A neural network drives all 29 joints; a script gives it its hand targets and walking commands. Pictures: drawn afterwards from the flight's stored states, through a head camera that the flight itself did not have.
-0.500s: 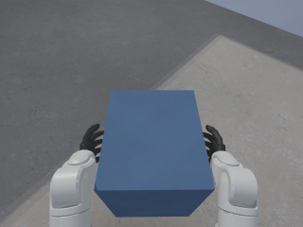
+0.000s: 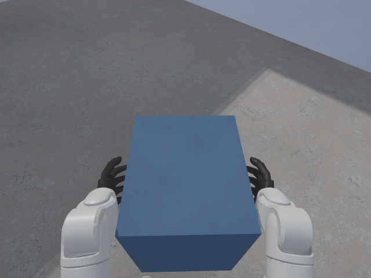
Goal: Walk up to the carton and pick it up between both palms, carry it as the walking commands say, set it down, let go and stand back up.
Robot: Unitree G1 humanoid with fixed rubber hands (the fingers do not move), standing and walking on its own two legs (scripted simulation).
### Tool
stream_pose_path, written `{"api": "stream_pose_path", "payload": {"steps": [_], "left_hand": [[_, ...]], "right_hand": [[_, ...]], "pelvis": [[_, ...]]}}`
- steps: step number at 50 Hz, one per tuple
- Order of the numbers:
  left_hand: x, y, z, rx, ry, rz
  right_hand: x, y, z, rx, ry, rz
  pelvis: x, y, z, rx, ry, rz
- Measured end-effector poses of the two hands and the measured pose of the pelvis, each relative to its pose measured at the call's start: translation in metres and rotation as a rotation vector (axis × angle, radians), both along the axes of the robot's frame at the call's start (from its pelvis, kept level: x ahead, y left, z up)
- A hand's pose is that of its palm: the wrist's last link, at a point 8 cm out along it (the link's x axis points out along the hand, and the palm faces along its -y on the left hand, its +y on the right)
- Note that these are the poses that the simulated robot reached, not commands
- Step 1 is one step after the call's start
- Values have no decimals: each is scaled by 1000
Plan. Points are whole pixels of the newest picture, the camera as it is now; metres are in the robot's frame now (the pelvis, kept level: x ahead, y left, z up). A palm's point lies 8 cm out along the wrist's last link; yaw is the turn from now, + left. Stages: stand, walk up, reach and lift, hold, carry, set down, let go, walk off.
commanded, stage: carry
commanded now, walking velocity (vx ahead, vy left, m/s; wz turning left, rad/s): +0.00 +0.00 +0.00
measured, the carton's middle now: (185, 197) +0.29 +0.00 +0.01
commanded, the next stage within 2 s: none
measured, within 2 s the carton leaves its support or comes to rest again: neither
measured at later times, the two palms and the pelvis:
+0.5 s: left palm (129, 130) +0.42 +0.14 +0.07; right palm (256, 134) +0.42 -0.16 +0.08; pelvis +0.16 -0.01 +0.02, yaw +0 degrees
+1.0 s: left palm (140, 101) +0.54 +0.13 +0.06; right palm (248, 106) +0.54 -0.16 +0.06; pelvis +0.27 -0.02 +0.01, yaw +0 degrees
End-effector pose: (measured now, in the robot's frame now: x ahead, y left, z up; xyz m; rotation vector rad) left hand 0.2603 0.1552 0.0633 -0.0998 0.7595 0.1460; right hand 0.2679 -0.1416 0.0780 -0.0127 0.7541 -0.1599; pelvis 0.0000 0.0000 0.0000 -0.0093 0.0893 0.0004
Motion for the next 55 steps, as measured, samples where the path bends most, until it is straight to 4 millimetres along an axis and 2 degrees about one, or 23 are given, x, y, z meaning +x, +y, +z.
{"api": "stream_pose_path", "payload": {"steps": [2, 7, 11, 15, 19, 25, 30, 33, 38, 43, 49, 55], "left_hand": [[19, 3, 1, 1, 6, -7], [62, 5, 19, 18, -7, -33], [88, 3, 22, 27, -5, -37], [111, -3, 20, 42, -6, -37], [131, -11, 18, 75, 15, -30], [156, -15, 10, 29, 33, -1], [182, -10, 3, -3, 15, -6], [201, -8, 12, 25, -5, -22], [230, -12, 15, 63, -35, -32], [252, -21, 5, 90, -1, -26], [271, -23, -4, 41, 14, -8], [297, -13, -7, 16, -10, -17]], "right_hand": [[16, 4, 0, 0, 7, -7], [51, 5, 13, 15, -6, -33], [76, 3, 13, 23, -5, -37], [99, -4, 8, 40, -6, -38], [122, -11, -4, 74, 16, -30], [155, -15, 1, 28, 34, -1], [180, -10, 4, -5, 15, -6], [193, -9, 4, 20, -3, -20], [220, -13, -3, 56, -34, -27], [244, -21, -22, 85, 1, -21], [269, -23, -16, 36, 16, -3], [292, -13, -12, 7, -7, -10]], "pelvis": [[19, 5, 2, -9, -19, -11], [57, 13, 17, -43, -23, -37], [82, 12, 20, -47, -15, -42], [106, 7, 16, -32, -15, -39], [128, -1, 11, -3, -6, -31], [156, -12, 15, 43, 12, -6], [180, -7, 10, 24, 7, -11], [198, -2, 13, -3, -23, -28], [223, -3, 12, -5, -33, -30], [245, -12, 9, 27, -7, -20], [266, -18, 11, 56, 20, -3], [288, -8, 9, 18, 24, -15]]}}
